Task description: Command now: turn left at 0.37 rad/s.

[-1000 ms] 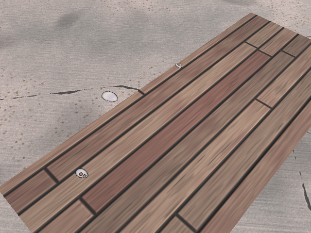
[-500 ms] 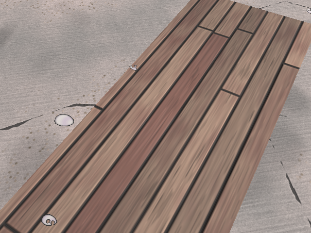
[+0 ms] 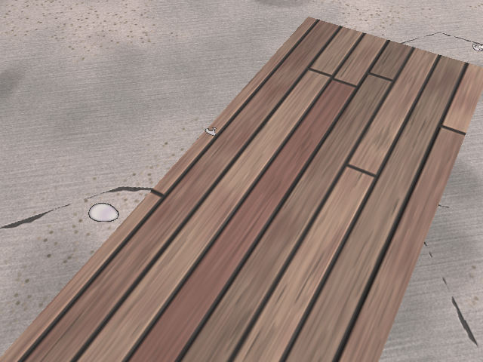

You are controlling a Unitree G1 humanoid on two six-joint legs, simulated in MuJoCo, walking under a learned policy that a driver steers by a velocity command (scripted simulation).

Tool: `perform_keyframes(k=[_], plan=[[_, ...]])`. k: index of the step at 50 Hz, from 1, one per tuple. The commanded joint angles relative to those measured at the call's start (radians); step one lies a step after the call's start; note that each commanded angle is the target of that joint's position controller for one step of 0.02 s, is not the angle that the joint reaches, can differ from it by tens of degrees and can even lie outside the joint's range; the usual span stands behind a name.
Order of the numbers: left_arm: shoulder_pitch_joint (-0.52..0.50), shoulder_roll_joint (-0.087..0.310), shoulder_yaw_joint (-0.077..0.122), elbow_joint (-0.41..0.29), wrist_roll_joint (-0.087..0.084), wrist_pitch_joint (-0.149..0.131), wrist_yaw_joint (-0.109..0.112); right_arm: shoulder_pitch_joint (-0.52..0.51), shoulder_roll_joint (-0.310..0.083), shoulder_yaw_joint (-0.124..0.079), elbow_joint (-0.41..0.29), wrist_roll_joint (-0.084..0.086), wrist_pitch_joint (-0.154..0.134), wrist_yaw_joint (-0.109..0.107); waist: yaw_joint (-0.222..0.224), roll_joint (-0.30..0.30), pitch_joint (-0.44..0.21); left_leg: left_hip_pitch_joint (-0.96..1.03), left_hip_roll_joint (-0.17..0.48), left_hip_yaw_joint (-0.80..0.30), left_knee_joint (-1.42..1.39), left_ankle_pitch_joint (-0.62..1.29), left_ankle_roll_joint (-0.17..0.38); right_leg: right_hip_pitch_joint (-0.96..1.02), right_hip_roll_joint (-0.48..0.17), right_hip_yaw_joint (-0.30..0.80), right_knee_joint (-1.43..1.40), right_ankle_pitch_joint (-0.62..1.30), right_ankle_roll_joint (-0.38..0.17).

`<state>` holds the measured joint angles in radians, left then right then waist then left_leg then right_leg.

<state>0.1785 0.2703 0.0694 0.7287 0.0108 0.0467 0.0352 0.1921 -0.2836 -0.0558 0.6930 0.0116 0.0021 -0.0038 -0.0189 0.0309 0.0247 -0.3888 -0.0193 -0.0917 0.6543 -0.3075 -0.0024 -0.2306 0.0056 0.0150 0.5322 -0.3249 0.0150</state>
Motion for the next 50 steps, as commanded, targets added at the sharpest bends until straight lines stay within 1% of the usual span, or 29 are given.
perform_keyframes(k=[1, 3, 4, 7, 9, 10, 11, 12, 13, 15, 16, 18, 22, 26, 30, 32, 33, 34, 35, 36, 37, 39, 43, 45, 46, 47, 48, 49, 50], plan=[[-0.008, 0.150, 0.041, -0.070, 0.004, -0.027, 0.017, -0.050, -0.116, -0.045, -0.103, -0.004, 0.001, 0.002, 0.040, -0.241, -0.047, -0.175, 0.016, 0.044, 0.304, -0.262, -0.011, 0.101, -0.377, 0.310, -0.176, 0.503, -0.266], [-0.046, 0.170, 0.048, -0.066, -0.011, -0.043, 0.020, -0.035, -0.095, -0.044, -0.107, 0.003, 0.018, 0.005, 0.017, -0.180, -0.031, -0.198, 0.059, 0.034, 0.313, -0.248, -0.020, 0.115, -0.359, 0.236, -0.156, 0.571, -0.239], [-0.063, 0.182, 0.053, -0.064, -0.017, -0.043, 0.020, -0.036, -0.084, -0.039, -0.109, 0.004, 0.023, 0.009, 0.018, -0.184, -0.036, -0.162, 0.066, 0.055, 0.267, -0.201, -0.023, 0.107, -0.332, 0.184, -0.145, 0.585, -0.214], [-0.063, 0.194, 0.059, -0.055, -0.026, -0.024, 0.017, -0.020, -0.089, -0.042, -0.119, 0.012, 0.028, 0.029, 0.025, -0.212, -0.071, -0.013, 0.033, 0.137, 0.094, -0.079, -0.016, 0.087, -0.285, 0.077, -0.099, 0.574, -0.176], [-0.050, 0.178, 0.054, -0.045, -0.042, -0.023, 0.013, 0.044, -0.103, -0.057, -0.100, 0.008, 0.034, 0.031, -0.006, -0.171, -0.094, 0.143, -0.016, 0.174, -0.110, 0.090, 0.019, 0.037, -0.251, 0.013, 0.007, 0.441, -0.123], [0.017, 0.144, 0.047, -0.023, -0.032, -0.029, 0.005, 0.066, -0.145, -0.073, -0.104, 0.002, 0.033, 0.021, -0.001, -0.038, -0.100, 0.266, 0.016, 0.068, -0.211, 0.281, 0.058, -0.064, -0.192, -0.066, 0.171, 0.259, -0.054], [0.023, 0.072, 0.021, -0.064, 0.029, -0.032, 0.000, 0.077, -0.292, -0.099, -0.143, -0.007, 0.030, 0.002, 0.030, 0.302, -0.102, 0.415, 0.316, -0.374, -0.249, 0.714, 0.205, -0.370, -0.051, -0.127, 0.502, -0.306, 0.059], [-0.072, 0.110, 0.028, -0.093, 0.013, -0.040, 0.006, 0.127, -0.265, -0.081, -0.153, -0.044, 0.007, 0.018, -0.051, 0.236, -0.195, 0.353, 0.413, -0.524, -0.296, 0.709, 0.368, -0.410, 0.008, 0.052, 0.671, -0.407, 0.059], [-0.092, 0.142, 0.038, -0.093, -0.011, -0.036, 0.010, 0.092, -0.241, -0.073, -0.152, -0.046, -0.013, 0.026, -0.036, 0.131, -0.144, 0.325, 0.372, -0.446, -0.303, 0.619, 0.354, -0.435, -0.012, 0.080, 0.740, -0.344, 0.051], [-0.072, 0.153, 0.046, -0.060, -0.005, -0.029, 0.023, 0.009, -0.199, -0.062, -0.151, -0.012, -0.017, 0.010, 0.003, 0.037, -0.097, 0.279, 0.273, -0.326, -0.298, 0.428, 0.250, -0.438, -0.047, 0.090, 0.688, -0.178, 0.043], [-0.063, 0.157, 0.050, -0.057, -0.002, -0.027, 0.025, -0.019, -0.194, -0.056, -0.155, -0.004, -0.011, 0.001, 0.020, 0.050, -0.091, 0.237, 0.241, -0.293, -0.306, 0.410, 0.229, -0.398, -0.047, 0.090, 0.659, -0.122, 0.047], [-0.043, 0.135, 0.046, -0.048, -0.009, -0.030, 0.017, -0.025, -0.179, -0.049, -0.162, -0.009, -0.003, -0.012, 0.032, 0.077, -0.111, 0.220, 0.203, -0.264, -0.319, 0.393, 0.220, -0.349, -0.019, 0.078, 0.634, -0.053, 0.057], [-0.055, 0.105, 0.032, -0.037, -0.012, -0.030, 0.013, -0.014, -0.154, -0.040, -0.157, -0.012, 0.001, -0.027, 0.011, 0.082, -0.119, 0.250, 0.192, -0.251, -0.329, 0.284, 0.220, -0.320, -0.021, 0.070, 0.449, -0.011, 0.079], [-0.070, 0.103, 0.025, -0.039, -0.014, -0.035, 0.004, -0.024, -0.154, -0.039, -0.149, -0.023, 0.010, -0.023, -0.008, 0.113, -0.080, 0.177, 0.181, -0.274, -0.349, 0.107, 0.228, -0.218, -0.030, 0.058, 0.297, -0.030, 0.076], [-0.027, 0.077, 0.009, -0.014, -0.014, -0.049, -0.015, -0.050, -0.080, -0.004, -0.118, -0.035, 0.007, -0.006, -0.001, 0.099, -0.077, 0.125, 0.177, -0.248, -0.338, 0.038, 0.214, -0.045, -0.049, 0.033, 0.095, 0.007, 0.054], [-0.006, 0.076, 0.003, -0.004, -0.007, -0.057, -0.025, -0.027, -0.073, 0.002, -0.085, -0.032, 0.001, 0.000, 0.022, 0.063, -0.054, 0.089, 0.142, -0.208, -0.319, 0.015, 0.157, 0.064, -0.037, 0.020, -0.108, 0.172, 0.022], [-0.010, 0.115, 0.006, -0.017, 0.003, -0.059, -0.024, -0.001, -0.082, 0.000, -0.074, -0.041, -0.008, 0.000, 0.009, 0.027, -0.053, 0.080, 0.112, -0.183, -0.285, 0.003, 0.113, 0.091, -0.082, 0.081, -0.109, 0.269, -0.002], [-0.028, 0.196, 0.022, -0.034, -0.002, -0.059, -0.019, 0.037, -0.107, -0.009, -0.079, -0.052, -0.016, 0.000, -0.042, -0.076, -0.052, 0.074, 0.046, -0.121, -0.231, -0.031, 0.078, 0.074, -0.143, 0.148, -0.074, 0.399, -0.044], [-0.035, 0.212, 0.032, -0.019, -0.016, -0.058, -0.021, 0.010, -0.099, -0.011, -0.088, -0.052, -0.018, -0.006, -0.041, -0.167, -0.048, 0.122, -0.017, -0.015, -0.193, 0.002, 0.038, -0.023, -0.145, 0.187, -0.104, 0.267, -0.093], [-0.044, 0.181, 0.026, -0.029, -0.016, -0.060, -0.024, -0.040, -0.108, -0.016, -0.093, -0.048, -0.017, -0.015, -0.017, -0.178, -0.034, 0.171, -0.024, 0.014, -0.147, 0.035, 0.021, -0.085, -0.152, 0.234, -0.150, 0.189, -0.107], [-0.052, 0.160, 0.018, -0.030, -0.012, -0.063, -0.022, -0.060, -0.098, -0.019, -0.101, -0.042, -0.011, -0.023, -0.018, -0.195, -0.038, 0.194, -0.019, 0.028, -0.126, 0.058, 0.021, -0.108, -0.161, 0.262, -0.168, 0.173, -0.106], [-0.055, 0.169, 0.021, -0.044, -0.016, -0.066, -0.019, -0.046, -0.089, -0.025, -0.105, -0.037, 0.002, -0.030, -0.015, -0.206, -0.031, 0.191, -0.015, 0.039, -0.115, 0.072, 0.030, -0.112, -0.153, 0.286, -0.154, 0.184, -0.102], [-0.031, 0.167, 0.027, -0.074, -0.028, -0.049, -0.005, -0.023, -0.081, -0.042, -0.112, -0.030, 0.000, -0.022, 0.002, -0.102, -0.048, 0.212, 0.029, 0.019, -0.159, 0.091, 0.064, -0.150, -0.090, 0.267, -0.052, 0.157, -0.081], [-0.020, 0.141, 0.022, -0.092, -0.030, -0.040, -0.002, 0.009, -0.109, -0.055, -0.110, -0.030, 0.002, -0.019, 0.005, 0.028, -0.057, 0.258, 0.146, -0.105, -0.259, 0.111, 0.136, -0.228, -0.012, 0.174, 0.097, 0.084, -0.032], [-0.003, 0.126, 0.020, -0.101, -0.028, -0.035, -0.005, 0.018, -0.136, -0.062, -0.107, -0.030, 0.001, -0.019, 0.015, 0.128, -0.063, 0.279, 0.267, -0.221, -0.319, 0.174, 0.207, -0.269, 0.021, 0.103, 0.210, -0.003, -0.005], [-0.003, 0.141, 0.027, -0.106, -0.025, -0.031, -0.010, 0.002, -0.132, -0.059, -0.119, -0.033, -0.005, -0.024, 0.010, 0.177, -0.075, 0.281, 0.377, -0.303, -0.337, 0.287, 0.286, -0.308, 0.003, 0.062, 0.396, -0.212, 0.015], [-0.019, 0.167, 0.041, -0.112, -0.028, -0.026, -0.015, 0.012, -0.123, -0.053, -0.125, -0.037, -0.013, -0.029, -0.003, 0.122, -0.074, 0.275, 0.428, -0.326, -0.343, 0.401, 0.335, -0.352, -0.018, 0.074, 0.577, -0.297, 0.030], [-0.011, 0.165, 0.047, -0.109, -0.034, -0.019, -0.019, -0.013, -0.122, -0.051, -0.128, -0.033, -0.018, -0.033, 0.016, 0.054, -0.070, 0.267, 0.417, -0.271, -0.334, 0.431, 0.325, -0.366, -0.040, 0.086, 0.647, -0.284, 0.038], [-0.006, 0.137, 0.039, -0.107, -0.038, -0.010, -0.021, -0.049, -0.132, -0.054, -0.126, -0.024, -0.019, -0.034, 0.030, 0.032, -0.052, 0.257, 0.373, -0.188, -0.334, 0.412, 0.287, -0.369, -0.064, 0.082, 0.604, -0.233, 0.043]])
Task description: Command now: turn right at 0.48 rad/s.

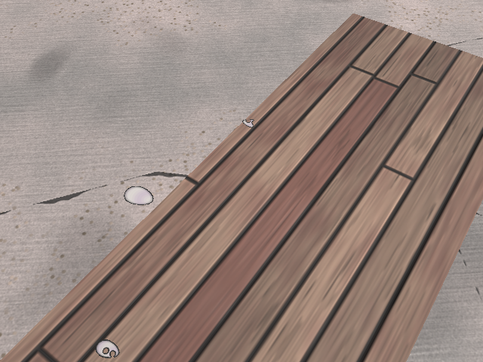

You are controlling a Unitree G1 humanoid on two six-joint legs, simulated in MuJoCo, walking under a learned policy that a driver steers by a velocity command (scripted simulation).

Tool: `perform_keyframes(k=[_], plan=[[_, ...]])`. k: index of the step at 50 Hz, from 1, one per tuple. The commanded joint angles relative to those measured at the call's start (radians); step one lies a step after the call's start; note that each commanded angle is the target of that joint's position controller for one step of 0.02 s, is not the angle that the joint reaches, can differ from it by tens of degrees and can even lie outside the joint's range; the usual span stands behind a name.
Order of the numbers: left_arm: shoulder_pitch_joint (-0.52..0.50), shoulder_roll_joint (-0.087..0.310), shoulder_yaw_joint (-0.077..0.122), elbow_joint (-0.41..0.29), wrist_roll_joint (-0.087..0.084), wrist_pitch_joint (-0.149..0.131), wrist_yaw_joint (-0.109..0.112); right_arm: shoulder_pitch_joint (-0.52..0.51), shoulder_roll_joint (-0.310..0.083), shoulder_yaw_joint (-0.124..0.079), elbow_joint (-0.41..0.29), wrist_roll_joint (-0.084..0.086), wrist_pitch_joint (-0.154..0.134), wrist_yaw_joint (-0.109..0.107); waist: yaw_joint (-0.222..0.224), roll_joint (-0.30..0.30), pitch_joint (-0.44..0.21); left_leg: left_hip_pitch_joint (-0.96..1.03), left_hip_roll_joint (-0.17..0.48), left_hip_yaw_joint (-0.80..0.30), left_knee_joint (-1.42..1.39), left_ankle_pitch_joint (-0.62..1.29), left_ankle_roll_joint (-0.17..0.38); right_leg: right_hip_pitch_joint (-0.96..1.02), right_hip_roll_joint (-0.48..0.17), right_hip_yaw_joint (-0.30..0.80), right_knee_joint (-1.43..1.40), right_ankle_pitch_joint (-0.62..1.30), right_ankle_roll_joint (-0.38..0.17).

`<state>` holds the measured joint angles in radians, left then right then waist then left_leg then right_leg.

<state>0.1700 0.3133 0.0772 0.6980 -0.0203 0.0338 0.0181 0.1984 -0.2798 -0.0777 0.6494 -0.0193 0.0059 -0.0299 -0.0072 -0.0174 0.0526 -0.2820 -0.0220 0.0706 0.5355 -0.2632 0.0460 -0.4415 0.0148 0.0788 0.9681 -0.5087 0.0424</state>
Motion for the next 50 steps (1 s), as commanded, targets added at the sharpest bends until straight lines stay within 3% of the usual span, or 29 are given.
perform_keyframes(k=[1, 3, 6, 8, 9, 10, 11, 12, 13, 14, 15, 17, 19, 21, 23, 25, 27, 31, 35, 36, 37, 38, 39, 40, 41, 42, 43, 46, 50], plan=[[-0.011, 0.072, 0.022, -0.079, -0.006, 0.008, -0.005, -0.068, -0.149, -0.037, -0.079, 0.010, -0.022, -0.009, 0.011, 0.091, -0.073, 0.145, 0.338, -0.280, -0.216, 0.373, 0.212, -0.144, -0.082, -0.007, 0.115, -0.001, 0.021], [-0.022, 0.045, 0.008, -0.092, -0.004, 0.010, -0.018, -0.079, -0.161, -0.042, -0.072, 0.009, -0.007, -0.009, 0.000, 0.126, -0.093, 0.122, 0.281, -0.161, -0.197, 0.408, 0.186, -0.047, -0.076, -0.068, -0.011, 0.044, 0.027], [-0.017, 0.068, 0.012, -0.115, -0.009, 0.010, -0.037, -0.054, -0.180, -0.051, -0.056, 0.023, 0.009, -0.005, -0.012, 0.171, -0.144, 0.159, 0.297, -0.110, -0.148, 0.439, 0.172, 0.058, -0.047, -0.125, -0.208, 0.108, 0.011], [0.050, 0.078, 0.023, -0.101, -0.004, 0.015, -0.042, -0.057, -0.179, -0.050, -0.047, 0.046, 0.012, -0.002, 0.027, 0.156, -0.159, 0.125, 0.290, -0.065, -0.065, 0.349, 0.117, 0.185, -0.005, -0.173, -0.419, 0.269, -0.030], [0.082, 0.108, 0.037, -0.094, 0.004, 0.016, -0.033, -0.007, -0.148, -0.043, -0.025, 0.046, 0.008, 0.002, 0.030, 0.095, -0.147, 0.041, 0.253, -0.011, 0.031, 0.220, 0.049, 0.285, 0.006, -0.129, -0.521, 0.363, -0.064], [0.106, 0.218, 0.065, -0.112, 0.003, 0.013, -0.016, 0.016, -0.093, -0.028, -0.034, 0.007, 0.006, 0.007, 0.009, -0.156, -0.126, -0.207, 0.149, 0.088, 0.300, -0.134, -0.061, 0.430, -0.201, 0.185, -0.596, 0.657, -0.153], [0.080, 0.286, 0.068, -0.151, 0.043, -0.007, -0.018, -0.081, -0.084, -0.016, -0.098, -0.014, 0.002, -0.001, 0.035, -0.284, -0.134, -0.410, 0.018, -0.015, 0.531, -0.439, -0.115, 0.395, -0.426, 0.490, -0.617, 0.837, -0.376], [0.091, 0.227, 0.052, -0.149, 0.062, -0.028, -0.026, -0.130, -0.132, -0.029, -0.094, 0.007, 0.002, -0.007, 0.084, -0.155, -0.177, -0.404, 0.041, -0.121, 0.650, -0.423, -0.113, 0.372, -0.409, 0.445, -0.638, 0.761, -0.413], [0.048, 0.191, 0.037, -0.138, 0.056, -0.042, -0.025, -0.115, -0.142, -0.034, -0.077, 0.023, 0.007, -0.010, 0.045, -0.123, -0.137, -0.399, 0.061, -0.137, 0.665, -0.332, -0.103, 0.339, -0.346, 0.340, -0.627, 0.694, -0.352], [0.000, 0.159, 0.030, -0.137, 0.036, -0.044, -0.019, -0.084, -0.141, -0.038, -0.046, 0.018, 0.012, -0.017, 0.019, -0.080, -0.127, -0.391, 0.074, -0.142, 0.636, -0.249, -0.107, 0.332, -0.285, 0.274, -0.618, 0.624, -0.294], [-0.042, 0.115, 0.012, -0.136, 0.021, -0.043, -0.013, -0.060, -0.141, -0.039, -0.026, 0.013, 0.018, -0.021, 0.001, -0.091, -0.126, -0.365, 0.082, -0.139, 0.618, -0.184, -0.118, 0.320, -0.257, 0.217, -0.612, 0.657, -0.265], [-0.063, 0.044, -0.020, -0.125, 0.034, -0.046, -0.005, -0.003, -0.107, -0.029, 0.014, 0.019, 0.021, -0.010, -0.025, -0.100, -0.162, -0.235, 0.079, -0.125, 0.594, -0.083, -0.138, 0.279, -0.212, 0.118, -0.612, 0.737, -0.251], [-0.060, 0.008, -0.034, -0.102, 0.045, -0.051, -0.003, 0.001, -0.068, -0.011, 0.033, 0.028, 0.021, 0.002, -0.018, -0.094, -0.162, -0.160, 0.094, -0.123, 0.430, -0.040, -0.144, 0.287, -0.185, 0.053, -0.619, 0.688, -0.234], [-0.043, 0.030, -0.028, -0.082, 0.052, -0.050, 0.000, -0.047, -0.055, 0.003, 0.023, 0.029, 0.022, 0.008, 0.015, -0.107, -0.131, -0.099, 0.098, -0.118, 0.285, -0.056, -0.141, 0.284, -0.194, 0.052, -0.635, 0.604, -0.235], [-0.032, 0.077, -0.013, -0.066, 0.053, -0.043, 0.000, -0.066, -0.094, -0.003, 0.011, 0.034, 0.024, 0.009, 0.036, -0.115, -0.096, -0.087, 0.090, -0.104, 0.228, -0.113, -0.137, 0.285, -0.227, 0.090, -0.644, 0.532, -0.259], [-0.030, 0.112, 0.001, -0.056, 0.043, -0.033, 0.002, -0.067, -0.124, -0.010, 0.003, 0.040, 0.024, 0.006, 0.046, -0.110, -0.061, -0.122, 0.084, -0.098, 0.221, -0.169, -0.129, 0.298, -0.265, 0.132, -0.639, 0.506, -0.285], [-0.029, 0.124, 0.009, -0.050, 0.034, -0.024, 0.007, -0.059, -0.122, -0.009, 0.001, 0.042, 0.023, 0.003, 0.048, -0.094, -0.052, -0.158, 0.083, -0.094, 0.238, -0.203, -0.123, 0.331, -0.300, 0.160, -0.626, 0.569, -0.306], [-0.055, 0.117, 0.017, -0.052, 0.031, -0.011, 0.019, -0.029, -0.096, -0.004, 0.003, 0.044, 0.024, 0.015, 0.030, -0.074, -0.099, -0.144, 0.079, -0.071, 0.246, -0.233, -0.107, 0.390, -0.332, 0.127, -0.579, 0.797, -0.319], [-0.096, 0.123, 0.027, -0.053, 0.011, 0.005, 0.027, 0.030, -0.088, -0.005, 0.018, 0.047, 0.028, 0.037, -0.018, -0.082, -0.133, 0.001, 0.040, -0.009, 0.010, -0.051, -0.054, 0.358, -0.294, 0.016, -0.499, 0.777, -0.254], [-0.062, 0.122, 0.031, -0.039, 0.000, 0.005, 0.025, 0.062, -0.108, -0.011, 0.024, 0.042, 0.028, 0.036, -0.028, -0.057, -0.143, 0.089, 0.034, -0.033, -0.099, 0.065, -0.014, 0.295, -0.256, -0.028, -0.462, 0.552, -0.194], [-0.055, 0.078, 0.023, -0.045, 0.015, -0.001, 0.018, 0.115, -0.183, -0.032, 0.034, 0.039, 0.028, 0.025, -0.020, 0.111, -0.144, 0.237, 0.156, -0.243, -0.175, 0.136, 0.061, 0.096, -0.164, -0.135, -0.270, 0.264, -0.106], [-0.158, 0.039, 0.009, -0.121, 0.041, -0.019, 0.013, 0.179, -0.295, -0.063, 0.036, 0.045, 0.015, 0.024, -0.051, 0.317, -0.107, 0.324, 0.373, -0.640, -0.240, 0.012, 0.260, -0.227, 0.038, -0.196, -0.057, -0.122, -0.025], [-0.220, 0.069, 0.018, -0.132, 0.028, -0.043, 0.003, 0.193, -0.241, -0.047, 0.022, 0.018, -0.012, 0.029, -0.103, 0.212, -0.099, 0.329, 0.411, -0.743, -0.323, -0.176, 0.329, -0.330, 0.016, -0.032, 0.097, -0.169, -0.027], [-0.201, 0.100, 0.030, -0.125, 0.004, -0.058, -0.014, 0.148, -0.198, -0.033, 0.021, 0.016, -0.033, 0.026, -0.062, 0.161, -0.049, 0.321, 0.375, -0.677, -0.340, -0.305, 0.282, -0.377, -0.027, 0.004, 0.114, -0.060, -0.046], [-0.173, 0.113, 0.038, -0.099, 0.000, -0.068, -0.021, 0.107, -0.184, -0.029, 0.015, 0.030, -0.044, 0.021, -0.037, 0.124, -0.014, 0.310, 0.325, -0.609, -0.347, -0.337, 0.234, -0.388, -0.046, 0.000, 0.090, 0.036, -0.051], [-0.169, 0.123, 0.042, -0.090, 0.012, -0.078, -0.022, 0.091, -0.171, -0.023, 0.011, 0.040, -0.047, 0.014, -0.033, 0.120, 0.000, 0.317, 0.300, -0.571, -0.358, -0.297, 0.209, -0.396, -0.059, -0.001, 0.049, 0.118, -0.044], [-0.168, 0.113, 0.041, -0.083, 0.020, -0.088, -0.025, 0.094, -0.160, -0.015, 0.009, 0.038, -0.047, 0.007, -0.027, 0.122, -0.002, 0.303, 0.266, -0.526, -0.367, -0.240, 0.191, -0.358, -0.062, -0.003, 0.016, 0.191, -0.034], [-0.169, 0.077, 0.031, -0.072, 0.020, -0.113, -0.031, 0.132, -0.167, -0.017, 0.004, 0.029, -0.054, -0.001, -0.034, 0.112, -0.014, 0.278, 0.212, -0.432, -0.372, -0.065, 0.178, -0.287, -0.035, -0.031, -0.111, 0.342, -0.001], [-0.223, 0.052, 0.016, -0.083, 0.010, -0.128, -0.037, 0.164, -0.198, -0.029, 0.007, 0.037, -0.052, -0.002, -0.062, 0.152, 0.011, 0.174, 0.178, -0.386, -0.354, -0.020, 0.164, -0.160, -0.006, -0.039, -0.323, 0.418, 0.035]])
Over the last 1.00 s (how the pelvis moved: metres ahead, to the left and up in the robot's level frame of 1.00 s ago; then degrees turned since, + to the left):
-0.01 0.02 0.00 5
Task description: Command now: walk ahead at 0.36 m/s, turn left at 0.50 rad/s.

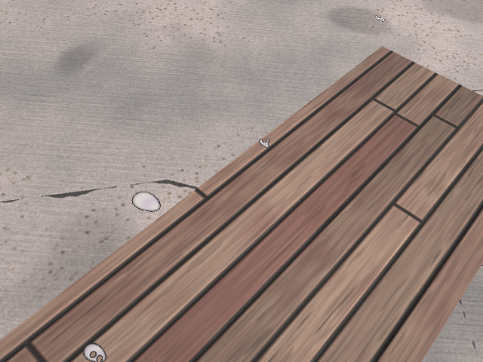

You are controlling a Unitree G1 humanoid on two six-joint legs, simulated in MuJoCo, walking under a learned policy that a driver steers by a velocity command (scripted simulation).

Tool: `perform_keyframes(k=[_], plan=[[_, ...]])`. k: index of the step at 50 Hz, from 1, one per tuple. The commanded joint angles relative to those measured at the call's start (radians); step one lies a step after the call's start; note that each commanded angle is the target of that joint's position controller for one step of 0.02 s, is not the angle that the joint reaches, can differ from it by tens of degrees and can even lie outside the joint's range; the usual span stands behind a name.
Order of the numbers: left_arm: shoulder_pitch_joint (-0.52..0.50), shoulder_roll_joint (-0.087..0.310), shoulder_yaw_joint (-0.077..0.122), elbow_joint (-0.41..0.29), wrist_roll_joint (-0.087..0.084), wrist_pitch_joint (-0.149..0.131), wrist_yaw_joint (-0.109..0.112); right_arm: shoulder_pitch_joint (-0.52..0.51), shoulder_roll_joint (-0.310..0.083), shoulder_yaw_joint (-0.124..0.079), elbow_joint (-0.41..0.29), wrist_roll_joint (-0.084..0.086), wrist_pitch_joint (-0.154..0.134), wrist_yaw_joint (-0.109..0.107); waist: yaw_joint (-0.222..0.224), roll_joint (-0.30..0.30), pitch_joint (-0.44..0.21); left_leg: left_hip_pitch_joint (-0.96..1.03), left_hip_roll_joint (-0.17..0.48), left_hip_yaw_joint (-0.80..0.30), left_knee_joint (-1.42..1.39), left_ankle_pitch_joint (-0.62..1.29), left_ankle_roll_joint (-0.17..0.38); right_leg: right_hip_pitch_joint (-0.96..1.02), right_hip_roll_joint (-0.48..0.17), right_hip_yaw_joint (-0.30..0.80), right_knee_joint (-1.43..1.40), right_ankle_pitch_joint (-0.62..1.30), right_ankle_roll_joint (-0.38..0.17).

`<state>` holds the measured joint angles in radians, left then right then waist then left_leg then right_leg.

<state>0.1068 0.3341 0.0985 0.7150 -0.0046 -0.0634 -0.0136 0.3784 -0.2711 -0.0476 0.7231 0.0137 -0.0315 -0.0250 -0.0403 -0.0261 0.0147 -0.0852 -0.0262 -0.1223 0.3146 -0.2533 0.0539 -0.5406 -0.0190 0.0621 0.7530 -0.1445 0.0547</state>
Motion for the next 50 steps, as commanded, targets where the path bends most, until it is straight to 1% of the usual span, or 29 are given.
perform_keyframes(k=[1, 4, 6, 8, 9, 10, 11, 12, 13, 15, 16, 17, 20, 24, 27, 29, 31, 32, 33, 34, 35, 36, 37, 38, 39, 40, 43, 45, 50], plan=[[-0.167, 0.031, -0.008, -0.102, -0.009, -0.035, -0.010, -0.009, -0.209, -0.060, -0.063, 0.006, -0.014, -0.005, -0.035, 0.168, 0.051, -0.037, 0.184, -0.187, -0.126, -0.027, 0.155, -0.036, 0.028, -0.027, -0.145, 0.059, 0.025], [-0.184, 0.040, -0.013, -0.109, -0.015, -0.048, -0.024, 0.024, -0.200, -0.057, -0.048, 0.011, -0.013, 0.002, -0.052, 0.172, 0.056, -0.053, 0.208, -0.207, -0.101, -0.022, 0.151, 0.040, 0.022, -0.035, -0.211, 0.067, 0.010], [-0.158, 0.064, -0.007, -0.108, -0.020, -0.056, -0.028, 0.023, -0.198, -0.056, -0.044, 0.010, -0.012, 0.007, -0.036, 0.194, 0.056, -0.032, 0.232, -0.237, -0.078, 0.011, 0.141, 0.085, 0.019, -0.038, -0.240, 0.038, -0.017], [-0.069, 0.087, 0.005, -0.085, -0.019, -0.063, -0.024, 0.005, -0.185, -0.052, -0.045, 0.008, -0.007, 0.008, 0.021, 0.204, 0.030, -0.026, 0.221, -0.228, 0.001, 0.143, 0.117, 0.202, 0.032, -0.064, -0.298, 0.024, -0.059], [0.028, 0.114, 0.019, -0.060, -0.015, -0.065, -0.015, 0.006, -0.156, -0.042, -0.048, 0.001, -0.008, 0.009, 0.068, 0.189, -0.034, -0.054, 0.175, -0.191, 0.123, 0.271, 0.091, 0.350, 0.028, -0.060, -0.312, 0.020, -0.092], [0.197, 0.163, 0.032, -0.039, -0.001, -0.068, -0.008, -0.008, -0.104, -0.022, -0.069, -0.014, -0.008, 0.008, 0.146, 0.094, -0.175, -0.167, 0.111, -0.128, 0.404, 0.219, 0.050, 0.590, -0.120, 0.101, -0.307, -0.028, -0.162], [0.311, 0.271, 0.057, 0.004, 0.017, -0.060, -0.016, 0.077, -0.036, -0.002, -0.105, 0.011, -0.023, 0.001, 0.111, -0.262, -0.291, -0.502, -0.053, -0.014, 0.761, -0.191, -0.029, 0.861, -0.332, 0.575, -0.427, -0.273, -0.321], [0.302, 0.172, 0.032, 0.011, 0.000, -0.065, -0.027, 0.055, -0.126, -0.021, -0.091, 0.031, -0.033, -0.002, 0.123, -0.205, -0.218, -0.645, -0.029, -0.082, 0.907, -0.304, -0.034, 0.823, -0.363, 0.717, -0.523, -0.449, -0.335], [0.247, 0.111, 0.012, 0.009, -0.005, -0.061, -0.023, -0.025, -0.173, -0.035, -0.094, 0.039, -0.038, 0.003, 0.120, -0.131, -0.090, -0.701, 0.021, -0.080, 0.946, -0.225, -0.017, 0.725, -0.337, 0.570, -0.518, -0.427, -0.304], [0.175, 0.059, -0.008, 0.002, 0.005, -0.047, -0.015, -0.110, -0.147, -0.028, -0.104, 0.008, -0.046, 0.012, 0.089, -0.042, -0.001, -0.676, 0.095, -0.013, 0.879, -0.090, -0.013, 0.568, -0.252, 0.367, -0.541, -0.220, -0.279], [0.158, 0.047, -0.016, 0.000, 0.012, -0.047, -0.011, -0.114, -0.136, -0.030, -0.105, 0.002, -0.047, 0.018, 0.068, -0.060, 0.004, -0.635, 0.124, -0.002, 0.842, -0.045, -0.015, 0.517, -0.223, 0.307, -0.561, -0.143, -0.269], [0.154, 0.043, -0.018, 0.001, 0.012, -0.048, -0.009, -0.106, -0.120, -0.026, -0.100, 0.003, -0.045, 0.024, 0.058, -0.076, 0.002, -0.608, 0.131, 0.013, 0.817, -0.022, -0.022, 0.489, -0.204, 0.268, -0.581, -0.089, -0.270], [0.183, 0.069, -0.015, 0.021, -0.012, -0.050, -0.003, -0.161, -0.079, -0.011, -0.127, -0.014, -0.047, 0.026, 0.053, -0.057, 0.033, -0.623, 0.137, 0.059, 0.683, 0.008, -0.059, 0.434, -0.188, 0.209, -0.619, 0.054, -0.304], [0.221, 0.108, -0.006, 0.041, -0.020, -0.031, 0.013, -0.304, -0.046, 0.008, -0.161, -0.014, -0.071, 0.040, 0.092, -0.041, 0.051, -0.528, 0.093, 0.090, 0.367, 0.210, -0.093, 0.387, -0.137, 0.115, -0.607, 0.161, -0.274], [0.288, 0.122, -0.003, 0.063, -0.029, -0.018, 0.019, -0.380, -0.060, 0.004, -0.177, -0.002, -0.082, 0.055, 0.115, -0.046, 0.043, -0.437, 0.056, 0.087, 0.257, 0.303, -0.095, 0.393, -0.157, 0.140, -0.571, 0.160, -0.255], [0.300, 0.126, -0.001, 0.068, -0.033, -0.009, 0.024, -0.388, -0.089, -0.009, -0.183, 0.001, -0.087, 0.059, 0.096, -0.057, 0.037, -0.398, 0.050, 0.064, 0.200, 0.284, -0.075, 0.442, -0.182, 0.180, -0.530, 0.152, -0.230], [0.292, 0.137, 0.004, 0.067, -0.028, 0.001, 0.027, -0.332, -0.123, -0.026, -0.172, 0.003, -0.092, 0.055, 0.050, -0.072, 0.007, -0.290, 0.038, 0.075, 0.166, 0.222, -0.042, 0.464, -0.187, 0.191, -0.445, 0.242, -0.205], [0.287, 0.124, -0.001, 0.064, -0.021, 0.004, 0.026, -0.229, -0.153, -0.046, -0.145, 0.001, -0.092, 0.047, -0.008, -0.064, -0.057, -0.133, 0.028, 0.094, 0.138, 0.209, -0.014, 0.440, -0.142, 0.162, -0.319, 0.339, -0.179], [0.275, 0.082, -0.017, 0.043, -0.005, 0.004, 0.023, -0.080, -0.196, -0.063, -0.125, -0.012, -0.090, 0.037, -0.083, -0.038, -0.183, 0.116, 0.123, 0.024, 0.178, 0.194, 0.034, 0.321, -0.087, 0.132, -0.092, 0.249, -0.145], [0.368, -0.029, -0.049, 0.009, 0.001, -0.005, 0.024, 0.044, -0.289, -0.084, -0.111, -0.036, -0.078, 0.029, -0.072, 0.197, -0.363, 0.478, 0.381, -0.331, 0.171, 0.079, 0.147, 0.009, 0.049, 0.037, 0.282, -0.147, -0.081], [0.411, -0.005, -0.051, 0.003, -0.031, -0.014, 0.023, 0.054, -0.246, -0.073, -0.101, -0.032, -0.072, 0.039, -0.053, 0.355, -0.425, 0.492, 0.468, -0.648, 0.014, -0.117, 0.218, -0.149, 0.060, 0.084, 0.473, -0.447, -0.069], [0.339, 0.086, -0.024, 0.006, -0.052, -0.009, 0.024, -0.010, -0.165, -0.051, -0.100, -0.020, -0.069, 0.038, -0.054, 0.232, -0.253, 0.364, 0.429, -0.524, -0.015, -0.200, 0.180, -0.225, 0.000, 0.093, 0.551, -0.375, -0.068], [0.265, 0.097, -0.020, -0.009, -0.047, -0.004, 0.023, -0.062, -0.126, -0.040, -0.099, -0.015, -0.065, 0.036, -0.043, 0.163, -0.147, 0.235, 0.389, -0.367, -0.024, -0.139, 0.153, -0.227, -0.041, 0.058, 0.545, -0.291, -0.068], [0.230, 0.084, -0.020, -0.016, -0.034, 0.002, 0.022, -0.112, -0.099, -0.031, -0.090, -0.018, -0.065, 0.038, -0.015, 0.123, -0.079, 0.115, 0.344, -0.263, -0.055, -0.040, 0.141, -0.194, -0.070, 0.048, 0.504, -0.234, -0.064], [0.223, 0.072, -0.015, -0.019, -0.027, 0.012, 0.020, -0.149, -0.079, -0.026, -0.084, -0.025, -0.069, 0.038, 0.013, 0.138, -0.038, 0.029, 0.309, -0.176, -0.090, 0.030, 0.132, -0.153, -0.097, 0.053, 0.462, -0.194, -0.062], [0.233, 0.051, -0.017, -0.020, -0.029, 0.023, 0.016, -0.174, -0.083, -0.030, -0.077, -0.029, -0.075, 0.037, 0.034, 0.155, -0.019, -0.033, 0.296, -0.117, -0.123, 0.073, 0.130, -0.108, -0.109, 0.047, 0.445, -0.169, -0.057], [0.198, 0.015, -0.024, -0.045, -0.021, 0.045, 0.014, -0.190, -0.107, -0.044, -0.051, -0.023, -0.094, 0.034, 0.052, 0.113, 0.019, -0.082, 0.303, 0.004, -0.180, 0.202, 0.152, -0.122, -0.120, 0.043, 0.375, -0.103, -0.038], [0.155, 0.010, -0.028, -0.065, -0.014, 0.045, 0.009, -0.180, -0.128, -0.053, -0.031, -0.023, -0.096, 0.030, 0.045, 0.089, 0.030, -0.057, 0.300, 0.074, -0.191, 0.252, 0.155, -0.146, -0.122, 0.042, 0.273, -0.011, -0.032], [-0.003, -0.005, -0.042, -0.115, -0.016, 0.030, -0.027, -0.140, -0.183, -0.067, 0.003, -0.010, -0.077, 0.021, -0.012, 0.061, 0.064, -0.002, 0.285, 0.224, -0.188, 0.281, 0.117, -0.093, -0.096, -0.039, -0.008, 0.169, -0.057]])
Over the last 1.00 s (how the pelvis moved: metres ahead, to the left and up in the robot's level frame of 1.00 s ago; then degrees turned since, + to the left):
0.04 -0.03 0.02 8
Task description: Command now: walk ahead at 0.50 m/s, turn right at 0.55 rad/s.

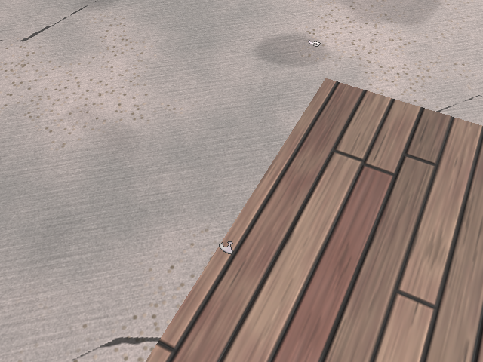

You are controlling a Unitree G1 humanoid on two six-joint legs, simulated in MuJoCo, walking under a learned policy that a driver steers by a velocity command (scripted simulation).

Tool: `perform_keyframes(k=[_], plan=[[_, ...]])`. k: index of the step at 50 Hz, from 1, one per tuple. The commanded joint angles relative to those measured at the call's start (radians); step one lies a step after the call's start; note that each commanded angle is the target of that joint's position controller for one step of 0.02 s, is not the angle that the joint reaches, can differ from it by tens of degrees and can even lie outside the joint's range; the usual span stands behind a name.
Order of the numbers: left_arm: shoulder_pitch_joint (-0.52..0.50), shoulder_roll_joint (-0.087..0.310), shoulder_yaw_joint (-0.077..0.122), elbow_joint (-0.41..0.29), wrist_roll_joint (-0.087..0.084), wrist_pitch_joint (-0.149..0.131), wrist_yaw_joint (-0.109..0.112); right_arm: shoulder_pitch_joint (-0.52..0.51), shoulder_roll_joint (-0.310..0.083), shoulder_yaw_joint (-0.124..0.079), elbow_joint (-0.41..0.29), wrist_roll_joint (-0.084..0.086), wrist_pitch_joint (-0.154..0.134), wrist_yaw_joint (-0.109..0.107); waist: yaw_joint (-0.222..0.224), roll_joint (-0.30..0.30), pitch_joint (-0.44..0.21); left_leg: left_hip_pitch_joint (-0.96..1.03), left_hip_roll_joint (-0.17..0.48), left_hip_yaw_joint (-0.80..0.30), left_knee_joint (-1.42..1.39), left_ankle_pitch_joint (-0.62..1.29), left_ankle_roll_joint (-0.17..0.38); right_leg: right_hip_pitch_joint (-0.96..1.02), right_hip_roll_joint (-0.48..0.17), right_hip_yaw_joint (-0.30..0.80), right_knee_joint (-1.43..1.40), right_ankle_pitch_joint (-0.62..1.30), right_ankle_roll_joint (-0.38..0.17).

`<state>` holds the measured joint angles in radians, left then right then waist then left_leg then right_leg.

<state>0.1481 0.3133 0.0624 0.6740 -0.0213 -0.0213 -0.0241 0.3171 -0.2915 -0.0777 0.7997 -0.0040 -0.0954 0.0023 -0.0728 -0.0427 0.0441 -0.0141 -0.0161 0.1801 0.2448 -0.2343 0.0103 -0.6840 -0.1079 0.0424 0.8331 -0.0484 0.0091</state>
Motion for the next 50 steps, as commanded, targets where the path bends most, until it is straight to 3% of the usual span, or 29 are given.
perform_keyframes(k=[1, 3, 5, 6, 7, 8, 9, 10, 11, 12, 13, 14, 15, 17, 20, 25, 30, 33, 35, 36, 37, 38, 39, 40, 41, 42, 43, 46, 50], plan=[[-0.072, 0.020, -0.005, -0.088, -0.001, -0.011, -0.022, -0.064, -0.173, -0.041, -0.066, 0.014, -0.008, -0.006, 0.013, 0.077, 0.043, -0.044, 0.284, -0.067, -0.113, 0.261, 0.154, 0.047, -0.005, -0.028, -0.120, 0.064, -0.021], [-0.114, 0.034, -0.001, -0.115, -0.001, -0.009, -0.030, -0.043, -0.190, -0.049, -0.051, 0.027, 0.005, -0.005, 0.006, 0.078, 0.055, 0.026, 0.304, -0.047, -0.082, 0.293, 0.138, 0.035, 0.005, -0.048, -0.166, 0.010, -0.046], [-0.110, 0.057, 0.010, -0.134, 0.003, -0.004, -0.034, -0.039, -0.216, -0.057, -0.045, 0.037, 0.020, -0.006, 0.028, 0.096, 0.031, 0.079, 0.311, -0.017, 0.013, 0.518, 0.119, 0.087, 0.048, -0.094, -0.193, -0.090, -0.082], [-0.065, 0.080, 0.023, -0.131, 0.005, 0.000, -0.033, -0.042, -0.232, -0.061, -0.046, 0.043, 0.027, -0.008, 0.061, 0.114, -0.012, 0.091, 0.304, 0.003, 0.112, 0.696, 0.107, 0.169, 0.089, -0.128, -0.195, -0.143, -0.105], [0.059, 0.115, 0.047, -0.104, 0.003, 0.005, -0.028, -0.054, -0.233, -0.060, -0.049, 0.049, 0.036, -0.009, 0.138, 0.109, -0.083, 0.061, 0.278, 0.036, 0.291, 0.816, 0.084, 0.337, 0.141, -0.158, -0.237, -0.134, -0.135], [0.234, 0.176, 0.082, -0.055, -0.001, 0.012, -0.013, -0.031, -0.196, -0.043, -0.050, 0.040, 0.036, -0.012, 0.217, 0.074, -0.178, -0.090, 0.237, 0.053, 0.532, 0.743, 0.049, 0.625, 0.167, -0.126, -0.267, -0.089, -0.173], [0.301, 0.276, 0.101, -0.040, -0.008, 0.016, 0.009, 0.025, -0.072, -0.002, -0.083, -0.011, 0.028, -0.009, 0.177, -0.172, -0.247, -0.460, 0.133, 0.050, 0.892, 0.003, -0.010, 0.933, -0.077, 0.277, -0.300, -0.085, -0.276], [0.275, 0.284, 0.084, -0.085, -0.003, -0.006, 0.000, 0.057, -0.059, 0.021, -0.105, 0.001, -0.003, 0.001, 0.144, -0.217, -0.443, -0.676, -0.009, -0.182, 1.124, -0.391, -0.033, 1.082, -0.267, 0.798, -0.496, -0.302, -0.440], [0.262, 0.184, 0.058, -0.071, 0.006, -0.022, -0.010, -0.050, -0.167, -0.008, -0.103, 0.050, -0.017, 0.010, 0.199, -0.053, -0.358, -0.765, 0.052, -0.260, 1.157, -0.306, -0.019, 1.022, -0.255, 0.682, -0.549, -0.313, -0.372], [0.226, 0.160, 0.048, -0.060, 0.010, -0.032, -0.011, -0.095, -0.160, -0.004, -0.117, 0.063, -0.024, 0.013, 0.178, -0.053, -0.225, -0.784, 0.096, -0.239, 1.105, -0.227, 0.002, 0.886, -0.224, 0.518, -0.541, -0.248, -0.329], [0.157, 0.127, 0.036, -0.056, 0.011, -0.038, -0.009, -0.105, -0.144, 0.000, -0.102, 0.044, -0.023, 0.003, 0.137, 0.016, -0.154, -0.737, 0.148, -0.236, 1.030, -0.148, 0.006, 0.745, -0.180, 0.393, -0.539, -0.148, -0.286], [0.109, 0.091, 0.024, -0.057, 0.021, -0.044, -0.008, -0.092, -0.145, -0.004, -0.090, 0.030, -0.014, 0.000, 0.104, -0.007, -0.114, -0.675, 0.174, -0.245, 0.971, -0.092, 0.003, 0.643, -0.143, 0.303, -0.557, -0.039, -0.267], [0.089, 0.081, 0.019, -0.058, 0.030, -0.051, -0.006, -0.054, -0.140, -0.005, -0.073, 0.030, 0.001, 0.004, 0.078, -0.032, -0.110, -0.612, 0.187, -0.252, 0.956, -0.048, -0.001, 0.581, -0.125, 0.247, -0.590, 0.005, -0.258], [0.084, 0.084, 0.021, -0.037, 0.032, -0.071, -0.003, -0.020, -0.110, -0.001, -0.050, 0.030, 0.026, 0.005, 0.060, -0.015, -0.100, -0.583, 0.183, -0.247, 0.919, 0.002, -0.018, 0.536, -0.117, 0.158, -0.638, 0.098, -0.263], [0.106, 0.090, 0.025, 0.001, 0.040, -0.085, 0.008, -0.086, -0.085, 0.004, -0.064, 0.029, 0.041, -0.001, 0.078, 0.006, -0.034, -0.667, 0.162, -0.281, 0.796, 0.130, -0.041, 0.544, -0.101, 0.037, -0.683, 0.156, -0.239], [0.114, 0.101, 0.024, 0.033, 0.035, -0.084, 0.023, -0.191, -0.049, 0.017, -0.092, 0.027, 0.026, 0.021, 0.123, -0.002, 0.016, -0.650, 0.118, -0.234, 0.496, 0.376, -0.032, 0.592, -0.081, -0.105, -0.726, 0.129, -0.182], [0.180, 0.122, 0.035, 0.088, 0.019, -0.053, 0.031, -0.296, -0.033, 0.029, -0.158, 0.024, 0.021, 0.057, 0.163, 0.016, 0.061, -0.735, 0.097, -0.183, 0.364, 0.289, 0.015, 0.788, -0.149, -0.150, -0.662, 0.263, -0.174], [0.156, 0.159, 0.046, 0.086, 0.013, -0.026, 0.047, -0.264, -0.062, 0.015, -0.186, 0.024, 0.027, 0.071, 0.116, -0.028, 0.001, -0.639, 0.030, -0.105, 0.355, 0.134, 0.067, 0.850, -0.160, -0.188, -0.508, 0.668, -0.144], [0.134, 0.178, 0.049, 0.077, 0.012, -0.011, 0.060, -0.090, -0.129, -0.021, -0.161, 0.024, 0.037, 0.064, 0.012, -0.050, -0.115, -0.390, -0.044, -0.069, 0.350, 0.076, 0.120, 0.807, -0.137, -0.217, -0.240, 0.880, -0.112], [0.120, 0.168, 0.042, 0.069, 0.011, -0.013, 0.066, 0.070, -0.185, -0.051, -0.130, 0.027, 0.041, 0.049, -0.080, -0.005, -0.197, -0.115, -0.038, -0.136, 0.283, 0.137, 0.166, 0.644, -0.095, -0.232, 0.006, 0.735, -0.074], [0.216, 0.047, 0.004, 0.028, 0.043, -0.035, 0.054, 0.143, -0.290, -0.076, -0.120, 0.027, 0.045, 0.029, -0.025, 0.231, -0.310, 0.273, 0.218, -0.572, 0.291, 0.135, 0.312, 0.236, 0.048, -0.215, 0.380, -0.024, -0.011], [0.211, 0.034, -0.015, 0.009, 0.035, -0.076, 0.034, 0.137, -0.271, -0.063, -0.144, 0.028, 0.032, 0.034, -0.014, 0.247, -0.452, 0.455, 0.360, -1.043, 0.121, -0.002, 0.456, -0.014, 0.201, 0.007, 0.593, -0.558, 0.007], [0.091, 0.117, 0.006, -0.013, -0.008, -0.105, 0.016, 0.120, -0.201, -0.046, -0.144, 0.020, 0.027, 0.033, -0.062, 0.149, -0.355, 0.402, 0.329, -0.916, 0.073, -0.036, 0.387, -0.116, 0.126, 0.092, 0.606, -0.485, -0.015], [0.041, 0.118, 0.002, -0.036, -0.018, -0.120, 0.011, 0.063, -0.171, -0.037, -0.148, 0.023, 0.024, 0.031, -0.033, 0.091, -0.226, 0.254, 0.290, -0.774, 0.061, 0.008, 0.342, -0.125, 0.080, 0.075, 0.523, -0.392, -0.032], [0.030, 0.108, 0.003, -0.031, 0.004, -0.124, 0.017, -0.005, -0.148, -0.029, -0.160, 0.026, 0.025, 0.030, 0.016, 0.019, -0.140, 0.097, 0.246, -0.672, 0.050, 0.110, 0.310, -0.080, 0.041, 0.060, 0.422, -0.339, -0.027], [0.038, 0.119, 0.011, -0.027, 0.025, -0.116, 0.022, -0.052, -0.119, -0.018, -0.176, 0.020, 0.026, 0.026, 0.050, 0.027, -0.099, -0.013, 0.211, -0.602, 0.028, 0.210, 0.297, -0.014, 0.016, 0.056, 0.352, -0.301, -0.015], [0.059, 0.116, 0.014, -0.027, 0.031, -0.104, 0.021, -0.075, -0.114, -0.014, -0.189, 0.011, 0.027, 0.023, 0.077, 0.059, -0.088, -0.086, 0.189, -0.573, 0.005, 0.263, 0.297, 0.041, 0.008, 0.054, 0.325, -0.278, 0.000], [0.071, 0.077, 0.004, -0.028, 0.040, -0.076, 0.028, -0.077, -0.144, -0.023, -0.183, 0.014, 0.024, 0.006, 0.094, 0.078, -0.068, -0.214, 0.150, -0.477, -0.019, 0.386, 0.298, 0.083, 0.012, 0.014, 0.189, -0.217, 0.056], [-0.086, 0.032, -0.017, -0.064, 0.036, -0.077, 0.027, -0.031, -0.170, -0.030, -0.159, 0.026, 0.038, -0.014, 0.032, 0.116, -0.050, -0.279, 0.074, -0.403, 0.007, 0.283, 0.227, 0.158, 0.069, -0.006, -0.140, 0.053, 0.081]])
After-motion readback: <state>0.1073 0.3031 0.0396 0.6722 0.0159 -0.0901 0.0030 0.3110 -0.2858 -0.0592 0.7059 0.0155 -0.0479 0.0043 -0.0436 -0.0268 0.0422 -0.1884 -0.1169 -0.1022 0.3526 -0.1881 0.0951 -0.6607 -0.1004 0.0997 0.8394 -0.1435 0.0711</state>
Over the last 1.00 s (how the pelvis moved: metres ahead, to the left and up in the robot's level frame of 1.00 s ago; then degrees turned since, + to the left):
0.50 -0.01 -0.01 -12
